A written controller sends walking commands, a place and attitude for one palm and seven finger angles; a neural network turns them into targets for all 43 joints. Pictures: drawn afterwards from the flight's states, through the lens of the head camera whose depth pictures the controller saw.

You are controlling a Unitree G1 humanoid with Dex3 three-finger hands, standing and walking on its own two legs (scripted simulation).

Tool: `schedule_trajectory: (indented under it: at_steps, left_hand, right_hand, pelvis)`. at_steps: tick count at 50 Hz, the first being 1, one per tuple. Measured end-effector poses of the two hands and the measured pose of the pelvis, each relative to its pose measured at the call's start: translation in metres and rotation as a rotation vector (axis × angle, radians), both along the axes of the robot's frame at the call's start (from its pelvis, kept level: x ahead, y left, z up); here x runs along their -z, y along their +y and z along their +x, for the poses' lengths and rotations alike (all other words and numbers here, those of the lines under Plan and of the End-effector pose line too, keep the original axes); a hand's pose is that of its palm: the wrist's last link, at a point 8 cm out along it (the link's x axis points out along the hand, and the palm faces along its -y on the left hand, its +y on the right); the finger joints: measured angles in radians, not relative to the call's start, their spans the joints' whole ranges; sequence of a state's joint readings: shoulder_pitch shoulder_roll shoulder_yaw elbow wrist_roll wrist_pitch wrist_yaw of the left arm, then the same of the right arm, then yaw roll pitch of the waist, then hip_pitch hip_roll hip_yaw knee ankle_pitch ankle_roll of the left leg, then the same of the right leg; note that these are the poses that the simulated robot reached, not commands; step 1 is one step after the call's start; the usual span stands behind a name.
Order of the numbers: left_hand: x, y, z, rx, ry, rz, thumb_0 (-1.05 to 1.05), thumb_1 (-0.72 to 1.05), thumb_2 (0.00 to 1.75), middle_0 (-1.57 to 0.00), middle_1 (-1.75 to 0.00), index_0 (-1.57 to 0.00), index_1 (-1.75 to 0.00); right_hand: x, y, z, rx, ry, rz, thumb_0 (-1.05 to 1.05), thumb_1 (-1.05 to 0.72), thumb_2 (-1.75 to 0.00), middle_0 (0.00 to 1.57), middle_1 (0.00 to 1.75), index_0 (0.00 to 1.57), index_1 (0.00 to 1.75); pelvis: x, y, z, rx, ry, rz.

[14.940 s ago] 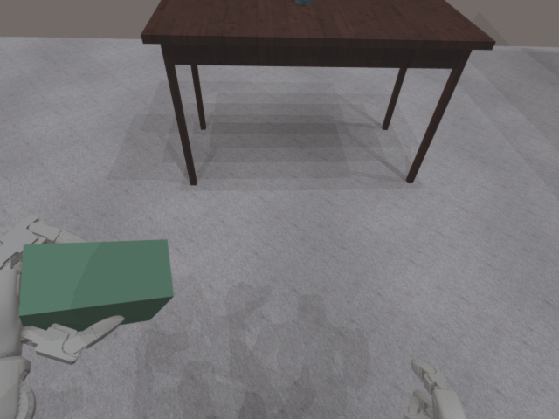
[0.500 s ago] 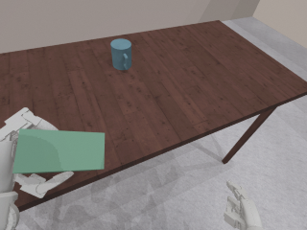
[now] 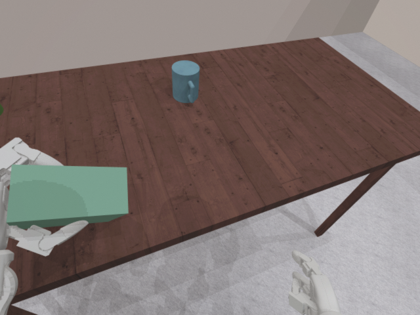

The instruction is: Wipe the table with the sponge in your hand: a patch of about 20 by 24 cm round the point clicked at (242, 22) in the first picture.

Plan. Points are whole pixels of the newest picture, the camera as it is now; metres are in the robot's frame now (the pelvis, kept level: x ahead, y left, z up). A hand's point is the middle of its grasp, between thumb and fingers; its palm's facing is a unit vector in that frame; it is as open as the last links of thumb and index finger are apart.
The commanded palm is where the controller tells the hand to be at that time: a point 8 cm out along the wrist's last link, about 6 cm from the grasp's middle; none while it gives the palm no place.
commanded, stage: look again from close up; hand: left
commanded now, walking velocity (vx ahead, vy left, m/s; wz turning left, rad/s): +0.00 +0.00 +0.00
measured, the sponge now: (86, 198) +0.24 +0.21 +0.14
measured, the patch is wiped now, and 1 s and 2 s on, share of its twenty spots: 0.00 0.00 0.00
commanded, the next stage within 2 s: turn the palm down, sponge in hand in 0.36 s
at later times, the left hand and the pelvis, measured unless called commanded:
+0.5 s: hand (52, 190) +0.23 +0.24 +0.17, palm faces +0.40 -0.80 -0.45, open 10.3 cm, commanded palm +0.15 +0.27 +0.18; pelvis +0.00 -0.02 +0.00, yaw +2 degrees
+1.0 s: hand (34, 210) +0.20 +0.25 +0.18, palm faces +0.51 -0.55 -0.66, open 10.3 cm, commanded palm +0.16 +0.25 +0.20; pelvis -0.02 -0.08 -0.02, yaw +3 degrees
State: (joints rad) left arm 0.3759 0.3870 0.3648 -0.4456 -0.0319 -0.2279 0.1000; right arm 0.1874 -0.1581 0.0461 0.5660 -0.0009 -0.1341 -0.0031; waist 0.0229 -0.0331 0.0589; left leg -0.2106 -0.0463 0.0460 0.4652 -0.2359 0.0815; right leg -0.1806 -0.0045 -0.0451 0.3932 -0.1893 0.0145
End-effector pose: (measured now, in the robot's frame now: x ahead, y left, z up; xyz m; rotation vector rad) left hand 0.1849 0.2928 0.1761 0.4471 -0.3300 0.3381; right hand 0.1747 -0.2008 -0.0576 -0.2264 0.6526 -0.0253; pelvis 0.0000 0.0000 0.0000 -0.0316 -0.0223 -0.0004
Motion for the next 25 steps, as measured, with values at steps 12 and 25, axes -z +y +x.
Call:
schedule_trajectory:
  at_steps: [12,25]
  left_hand:
    - [0.013,-0.005,-0.004,-0.032,0.085,-0.040,-0.01,-0.52,1.00,-0.70,-1.35,-0.73,-1.34]
    - [-0.014,-0.011,0.005,-0.021,0.015,0.097,-0.01,-0.52,1.00,-0.70,-1.35,-0.73,-1.34]
  right_hand:
    - [0.003,-0.028,0.004,0.035,0.049,-0.054,0.01,-0.90,-0.90,0.20,0.30,0.20,0.30]
    - [0.006,-0.024,0.006,-0.013,0.028,-0.054,0.01,-0.90,-0.90,0.20,0.30,0.20,0.30]
  pelvis:
    - [-0.001,-0.004,0.008,-0.006,0.004,0.001]
    - [0.001,-0.015,0.004,-0.030,0.005,0.006]
